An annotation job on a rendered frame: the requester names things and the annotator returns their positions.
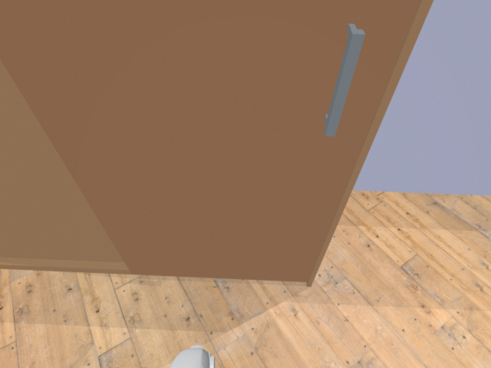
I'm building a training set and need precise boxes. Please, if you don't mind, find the left robot thigh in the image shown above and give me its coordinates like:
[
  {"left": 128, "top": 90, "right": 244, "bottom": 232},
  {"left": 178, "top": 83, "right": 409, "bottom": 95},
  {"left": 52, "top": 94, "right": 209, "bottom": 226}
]
[{"left": 169, "top": 348, "right": 215, "bottom": 368}]

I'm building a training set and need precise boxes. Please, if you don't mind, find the wardrobe door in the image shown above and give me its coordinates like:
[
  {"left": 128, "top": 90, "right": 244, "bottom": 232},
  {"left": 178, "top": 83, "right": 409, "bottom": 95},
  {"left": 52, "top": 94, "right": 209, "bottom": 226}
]
[
  {"left": 0, "top": 0, "right": 420, "bottom": 281},
  {"left": 0, "top": 59, "right": 124, "bottom": 263}
]

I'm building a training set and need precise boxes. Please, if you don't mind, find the handle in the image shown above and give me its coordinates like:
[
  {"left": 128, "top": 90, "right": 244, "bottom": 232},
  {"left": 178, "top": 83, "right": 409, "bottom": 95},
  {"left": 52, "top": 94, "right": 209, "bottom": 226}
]
[{"left": 324, "top": 24, "right": 365, "bottom": 136}]

